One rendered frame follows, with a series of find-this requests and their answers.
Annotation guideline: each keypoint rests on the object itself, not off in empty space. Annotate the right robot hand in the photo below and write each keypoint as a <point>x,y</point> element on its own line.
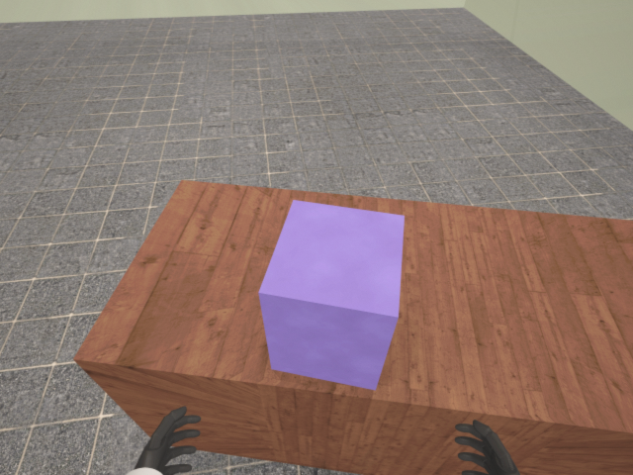
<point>497,460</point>

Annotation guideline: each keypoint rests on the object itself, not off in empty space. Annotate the left robot hand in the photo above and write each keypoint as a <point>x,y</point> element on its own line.
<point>157,453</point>

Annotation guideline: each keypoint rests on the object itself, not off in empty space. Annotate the carton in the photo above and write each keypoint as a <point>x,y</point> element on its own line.
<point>330,297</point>

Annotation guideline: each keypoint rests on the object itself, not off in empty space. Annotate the pedestal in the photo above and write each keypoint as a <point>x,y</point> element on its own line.
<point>520,320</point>

